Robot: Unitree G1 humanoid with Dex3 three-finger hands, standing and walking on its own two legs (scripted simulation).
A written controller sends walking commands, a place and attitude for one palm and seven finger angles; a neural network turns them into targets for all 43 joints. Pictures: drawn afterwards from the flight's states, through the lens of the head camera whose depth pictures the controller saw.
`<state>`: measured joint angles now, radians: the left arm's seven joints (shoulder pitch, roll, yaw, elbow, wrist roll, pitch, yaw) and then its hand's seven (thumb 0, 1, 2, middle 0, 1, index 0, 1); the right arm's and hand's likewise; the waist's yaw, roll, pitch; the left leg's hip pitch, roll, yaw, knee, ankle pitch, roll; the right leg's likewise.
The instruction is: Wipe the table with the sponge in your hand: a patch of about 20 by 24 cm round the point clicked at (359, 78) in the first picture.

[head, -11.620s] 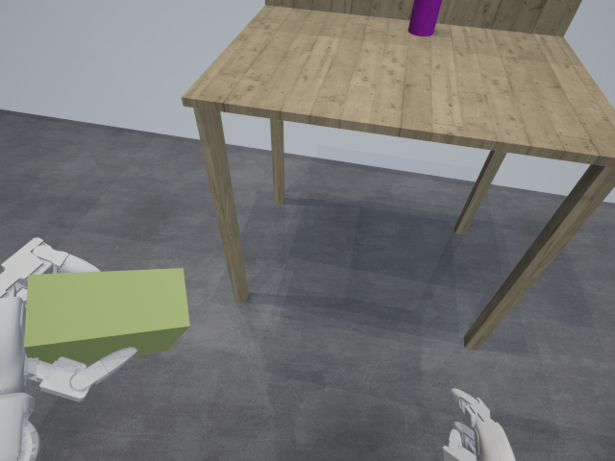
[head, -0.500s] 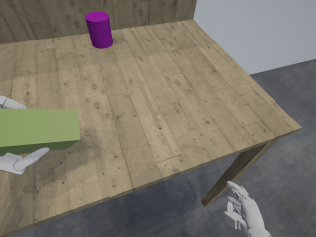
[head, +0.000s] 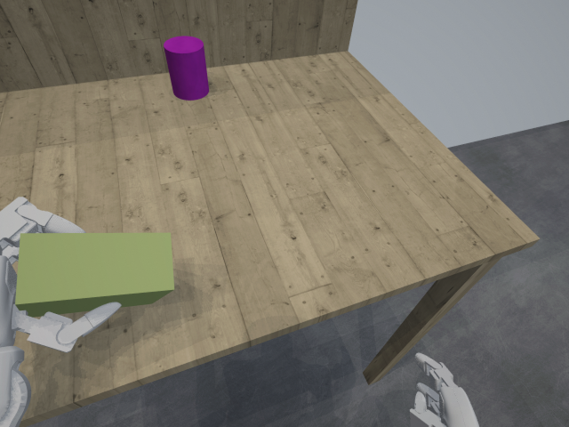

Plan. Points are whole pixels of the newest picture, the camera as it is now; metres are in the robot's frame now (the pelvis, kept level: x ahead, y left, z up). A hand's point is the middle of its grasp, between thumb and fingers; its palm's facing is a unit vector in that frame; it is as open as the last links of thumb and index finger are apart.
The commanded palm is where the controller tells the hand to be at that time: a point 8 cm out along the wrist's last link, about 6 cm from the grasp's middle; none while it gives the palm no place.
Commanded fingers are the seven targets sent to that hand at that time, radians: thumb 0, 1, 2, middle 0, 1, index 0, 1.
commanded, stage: look again from close up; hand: left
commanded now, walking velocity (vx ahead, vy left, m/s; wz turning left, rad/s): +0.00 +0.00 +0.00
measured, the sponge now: (120, 273) +0.24 +0.21 +0.14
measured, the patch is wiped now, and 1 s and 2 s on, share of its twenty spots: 0.00 0.00 0.00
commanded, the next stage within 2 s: come to a stop and stand still in 0.36 s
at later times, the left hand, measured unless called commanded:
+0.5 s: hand (65, 272) +0.23 +0.25 +0.16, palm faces +0.42 -0.84 -0.34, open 10.3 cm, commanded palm +0.17 +0.28 +0.17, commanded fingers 0.00 0.10 1.30 -1.20 -1.60 -1.20 -1.60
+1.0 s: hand (59, 268) +0.23 +0.26 +0.16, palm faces +0.43 -0.84 -0.34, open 10.3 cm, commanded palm +0.17 +0.28 +0.17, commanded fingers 0.00 0.10 1.30 -1.20 -1.60 -1.20 -1.60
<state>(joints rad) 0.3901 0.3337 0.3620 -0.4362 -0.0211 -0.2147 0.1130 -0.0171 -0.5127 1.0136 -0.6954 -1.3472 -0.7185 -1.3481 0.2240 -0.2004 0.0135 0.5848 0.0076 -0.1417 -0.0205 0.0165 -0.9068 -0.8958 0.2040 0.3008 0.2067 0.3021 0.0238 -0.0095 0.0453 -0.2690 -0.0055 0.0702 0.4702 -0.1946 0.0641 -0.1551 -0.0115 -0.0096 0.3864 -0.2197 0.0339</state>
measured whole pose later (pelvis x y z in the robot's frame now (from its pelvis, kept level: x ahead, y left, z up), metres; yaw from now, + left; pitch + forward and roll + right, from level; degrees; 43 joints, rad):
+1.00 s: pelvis +0.01 +0.00 +0.00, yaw +0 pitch +0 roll -2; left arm 0.38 0.34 0.39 -0.41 -0.05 -0.24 0.11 -0.01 -0.52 1.02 -0.70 -1.34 -0.72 -1.35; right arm 0.24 -0.20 0.01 0.59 0.01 -0.12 -0.02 0.02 -0.91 -0.90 0.20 0.30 0.21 0.30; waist 0.03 -0.01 0.04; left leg -0.27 0.00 0.08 0.49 -0.21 0.06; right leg -0.16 -0.01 0.00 0.40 -0.24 0.03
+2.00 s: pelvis +0.02 +0.00 +0.00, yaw +0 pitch +0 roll -1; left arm 0.42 0.35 0.37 -0.50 -0.06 -0.18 0.13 -0.01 -0.51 1.02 -0.69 -1.34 -0.71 -1.35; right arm 0.19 -0.19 0.01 0.56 0.02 -0.08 -0.04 0.02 -0.91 -0.90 0.20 0.30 0.21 0.30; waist 0.02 -0.02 0.09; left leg -0.24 -0.01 0.07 0.44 -0.21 0.06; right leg -0.13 -0.02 -0.01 0.36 -0.23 0.04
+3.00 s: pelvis -0.01 -0.02 +0.00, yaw +0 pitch +0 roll -1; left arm 0.42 0.35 0.36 -0.49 -0.06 -0.17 0.14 -0.02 -0.51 1.02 -0.70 -1.33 -0.72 -1.34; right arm 0.24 -0.19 0.01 0.59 0.02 -0.09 -0.04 0.02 -0.91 -0.90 0.20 0.30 0.21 0.30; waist 0.01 -0.01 0.06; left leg -0.24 -0.03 0.01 0.51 -0.26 0.05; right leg -0.21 0.01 -0.02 0.45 -0.23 0.00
